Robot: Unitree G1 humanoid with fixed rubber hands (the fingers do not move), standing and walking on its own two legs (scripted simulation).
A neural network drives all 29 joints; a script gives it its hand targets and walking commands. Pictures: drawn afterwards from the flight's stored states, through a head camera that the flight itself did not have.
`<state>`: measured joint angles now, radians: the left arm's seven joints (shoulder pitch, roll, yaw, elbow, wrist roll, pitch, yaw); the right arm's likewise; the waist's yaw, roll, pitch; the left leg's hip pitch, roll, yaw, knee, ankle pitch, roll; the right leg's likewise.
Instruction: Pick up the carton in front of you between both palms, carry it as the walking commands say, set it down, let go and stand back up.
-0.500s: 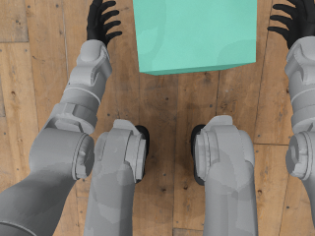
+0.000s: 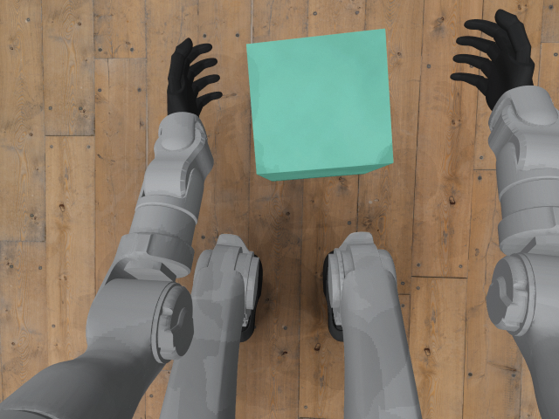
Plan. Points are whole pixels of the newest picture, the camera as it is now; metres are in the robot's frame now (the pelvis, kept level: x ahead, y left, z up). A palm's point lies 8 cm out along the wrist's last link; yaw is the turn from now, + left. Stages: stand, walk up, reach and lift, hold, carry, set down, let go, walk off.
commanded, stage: set down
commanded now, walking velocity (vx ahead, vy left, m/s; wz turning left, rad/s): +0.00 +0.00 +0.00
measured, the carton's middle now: (316, 121) +0.51 -0.07 -0.35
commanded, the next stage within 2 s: let go in 0.54 s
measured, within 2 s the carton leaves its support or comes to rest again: neither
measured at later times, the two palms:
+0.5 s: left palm (116, 73) +0.48 +0.11 +0.03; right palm out of the picture +0.49 -0.29 +0.03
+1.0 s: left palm out of the picture +0.39 +0.17 +0.15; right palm out of the picture +0.38 -0.28 +0.15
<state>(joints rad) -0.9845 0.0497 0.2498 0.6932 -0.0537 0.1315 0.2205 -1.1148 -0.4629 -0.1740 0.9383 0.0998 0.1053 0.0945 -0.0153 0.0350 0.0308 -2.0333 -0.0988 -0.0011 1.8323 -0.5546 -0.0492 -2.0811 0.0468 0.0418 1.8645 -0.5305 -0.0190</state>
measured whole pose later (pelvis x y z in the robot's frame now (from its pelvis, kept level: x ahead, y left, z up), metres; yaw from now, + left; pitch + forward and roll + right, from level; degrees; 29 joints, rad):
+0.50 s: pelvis +0.02 -0.01 +0.13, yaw -2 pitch +43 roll +4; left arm -0.80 0.00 0.27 0.56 0.01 0.16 0.18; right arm -0.99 -0.42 -0.26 0.88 0.01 0.12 0.15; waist 0.01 0.01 -0.06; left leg -1.64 -0.07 -0.03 1.32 -0.43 -0.05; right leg -1.69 0.06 0.05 1.35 -0.40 -0.03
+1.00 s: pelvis +0.09 -0.01 +0.25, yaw -5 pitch +29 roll +1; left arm -0.22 0.12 0.12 0.52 0.05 0.05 0.01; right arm -0.31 -0.26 -0.19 0.62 -0.01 0.02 0.07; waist 0.01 0.02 -0.08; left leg -0.97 -0.03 -0.06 0.81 -0.34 -0.02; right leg -1.01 0.07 0.05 0.82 -0.31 -0.03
